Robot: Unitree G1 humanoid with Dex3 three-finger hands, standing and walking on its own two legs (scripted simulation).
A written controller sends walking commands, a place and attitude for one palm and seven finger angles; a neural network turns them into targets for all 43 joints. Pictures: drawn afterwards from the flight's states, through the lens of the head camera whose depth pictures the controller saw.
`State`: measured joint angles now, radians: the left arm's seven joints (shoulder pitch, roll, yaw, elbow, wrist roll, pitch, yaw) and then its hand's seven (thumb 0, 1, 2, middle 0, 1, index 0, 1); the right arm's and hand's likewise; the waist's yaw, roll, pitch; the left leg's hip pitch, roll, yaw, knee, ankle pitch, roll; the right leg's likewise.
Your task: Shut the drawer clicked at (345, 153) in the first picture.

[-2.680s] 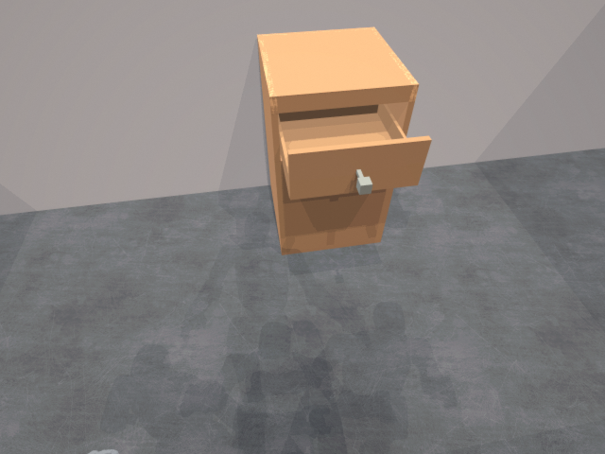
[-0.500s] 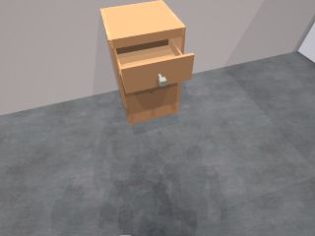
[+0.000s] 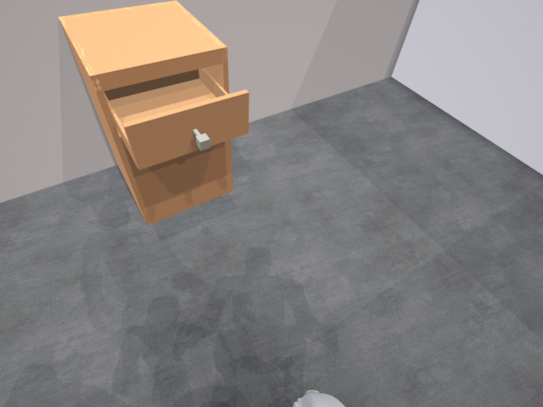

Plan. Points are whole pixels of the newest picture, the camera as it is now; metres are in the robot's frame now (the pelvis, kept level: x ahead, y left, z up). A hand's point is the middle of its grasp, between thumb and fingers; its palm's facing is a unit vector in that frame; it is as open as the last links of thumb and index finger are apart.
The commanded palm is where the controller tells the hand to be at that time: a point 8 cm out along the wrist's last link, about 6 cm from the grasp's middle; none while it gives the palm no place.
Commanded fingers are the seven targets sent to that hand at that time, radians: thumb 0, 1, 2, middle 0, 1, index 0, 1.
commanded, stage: walk to a spot facing it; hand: left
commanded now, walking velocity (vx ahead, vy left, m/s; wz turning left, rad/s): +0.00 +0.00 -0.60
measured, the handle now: (200, 138) +0.84 +0.30 -0.18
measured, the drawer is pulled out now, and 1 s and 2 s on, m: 0.19 0.19 0.19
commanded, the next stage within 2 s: turn to face it in 1.36 s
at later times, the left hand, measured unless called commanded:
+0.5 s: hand (204, 405) +0.15 +0.12 -0.17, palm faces -0.28 -0.94 -0.18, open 7.4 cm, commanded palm none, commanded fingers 0.00 0.90 0.90 -0.20 -0.30 -0.20 -0.30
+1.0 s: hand (296, 275) +0.41 -0.02 -0.17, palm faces -0.63 -0.76 -0.14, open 7.4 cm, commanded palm none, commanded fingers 0.00 0.90 0.90 -0.20 -0.30 -0.20 -0.30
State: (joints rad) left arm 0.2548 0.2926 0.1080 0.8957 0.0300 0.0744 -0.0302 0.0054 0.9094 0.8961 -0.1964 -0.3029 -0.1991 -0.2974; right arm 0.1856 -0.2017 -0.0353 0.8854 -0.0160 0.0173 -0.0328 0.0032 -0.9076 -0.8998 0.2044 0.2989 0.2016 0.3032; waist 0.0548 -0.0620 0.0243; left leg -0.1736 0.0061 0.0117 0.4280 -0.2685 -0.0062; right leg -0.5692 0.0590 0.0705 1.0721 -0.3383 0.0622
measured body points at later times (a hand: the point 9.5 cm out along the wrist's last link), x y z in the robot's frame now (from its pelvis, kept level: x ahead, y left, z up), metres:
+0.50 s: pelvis +0.06 -0.05 +0.00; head +0.07 -0.04 +0.45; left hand +0.16 +0.17 -0.15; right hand +0.03 -0.32 -0.13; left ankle +0.15 +0.06 -0.70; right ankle -0.01 -0.15 -0.74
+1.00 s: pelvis +0.21 -0.10 +0.00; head +0.25 -0.10 +0.45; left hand +0.44 +0.02 -0.15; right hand +0.01 -0.22 -0.14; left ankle +0.20 +0.04 -0.74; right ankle +0.23 -0.28 -0.69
